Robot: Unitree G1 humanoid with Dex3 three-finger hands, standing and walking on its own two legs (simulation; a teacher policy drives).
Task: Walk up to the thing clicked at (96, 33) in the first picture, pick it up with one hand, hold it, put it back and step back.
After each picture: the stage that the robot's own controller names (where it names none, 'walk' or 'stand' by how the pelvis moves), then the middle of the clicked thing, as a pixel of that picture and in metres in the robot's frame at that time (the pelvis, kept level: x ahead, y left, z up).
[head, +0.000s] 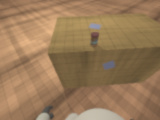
stand; (94, 39) +0.67 +0.02 +0.08
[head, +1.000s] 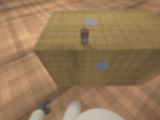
walk; (84, 37) +0.61 +0.11 +0.11
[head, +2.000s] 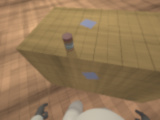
stand; (68, 42) +0.49 +0.21 +0.11
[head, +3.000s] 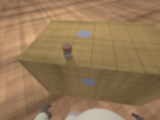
stand; (67, 51) +0.48 +0.21 +0.08
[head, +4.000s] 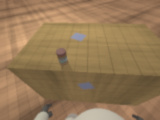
stand; (62, 56) +0.42 +0.24 +0.08
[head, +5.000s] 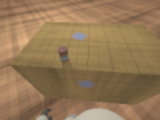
stand; (63, 55) +0.45 +0.23 +0.07
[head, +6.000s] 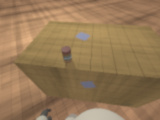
stand; (66, 54) +0.45 +0.21 +0.07
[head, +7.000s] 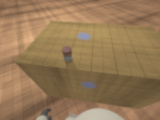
stand; (67, 55) +0.45 +0.21 +0.07
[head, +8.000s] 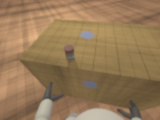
rise first; (69, 53) +0.46 +0.20 +0.08
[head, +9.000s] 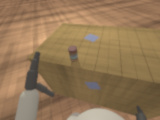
go down; (73, 53) +0.47 +0.20 +0.08
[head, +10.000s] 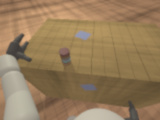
go down; (65, 57) +0.43 +0.19 +0.08
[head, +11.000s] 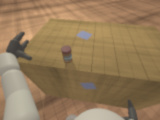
approach; (67, 54) +0.45 +0.19 +0.09
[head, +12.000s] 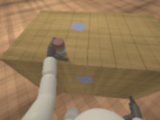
close; (60, 48) +0.46 +0.21 +0.12
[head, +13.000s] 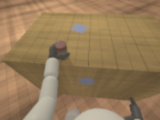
lift; (62, 51) +0.44 +0.20 +0.12
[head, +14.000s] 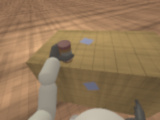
lift; (65, 52) +0.33 +0.17 +0.25
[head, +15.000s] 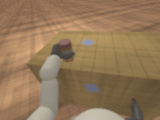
hold; (66, 50) +0.34 +0.17 +0.25
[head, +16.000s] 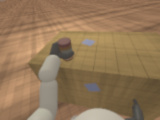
hold; (66, 49) +0.33 +0.17 +0.27
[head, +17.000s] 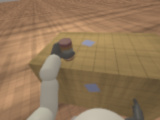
hold; (67, 50) +0.34 +0.16 +0.27
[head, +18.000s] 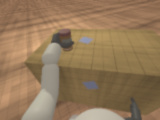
crouch; (66, 40) +0.41 +0.17 +0.28
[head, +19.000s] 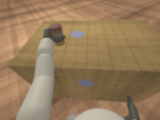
lower; (57, 35) +0.49 +0.20 +0.23
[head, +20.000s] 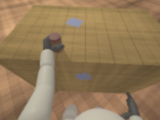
lower; (56, 43) +0.49 +0.21 +0.12
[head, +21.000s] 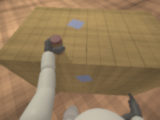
lower; (57, 45) +0.47 +0.21 +0.12
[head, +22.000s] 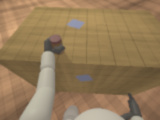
lower; (57, 45) +0.48 +0.21 +0.12
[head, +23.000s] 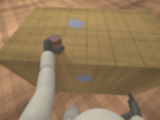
lower; (57, 45) +0.48 +0.21 +0.12
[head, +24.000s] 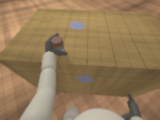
withdraw; (58, 46) +0.47 +0.21 +0.12
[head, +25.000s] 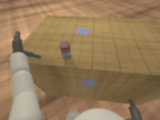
sink last; (65, 50) +0.46 +0.19 +0.11
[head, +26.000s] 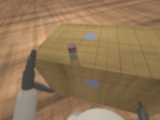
stand; (72, 51) +0.50 +0.21 +0.09
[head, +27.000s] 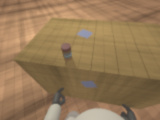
stand; (66, 52) +0.46 +0.21 +0.09
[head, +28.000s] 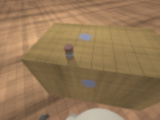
stand; (69, 52) +0.50 +0.21 +0.08
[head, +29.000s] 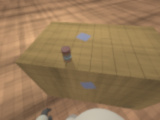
stand; (66, 54) +0.46 +0.21 +0.07
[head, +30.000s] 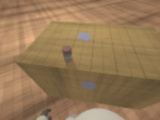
stand; (67, 54) +0.46 +0.21 +0.07
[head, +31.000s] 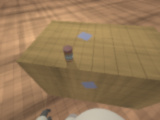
stand; (68, 53) +0.46 +0.20 +0.07
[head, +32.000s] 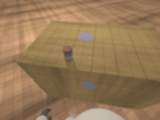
stand; (68, 54) +0.46 +0.20 +0.07
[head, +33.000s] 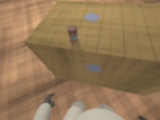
walk; (73, 34) +0.57 +0.18 +0.10
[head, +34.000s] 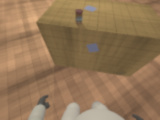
walk; (79, 17) +0.86 +0.19 +0.09
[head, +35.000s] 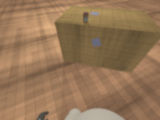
stand; (85, 17) +1.14 +0.18 +0.09
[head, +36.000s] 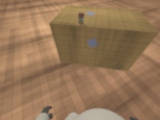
stand; (81, 18) +1.11 +0.20 +0.07
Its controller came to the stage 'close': yes
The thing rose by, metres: 0.22
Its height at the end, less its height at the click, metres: +0.00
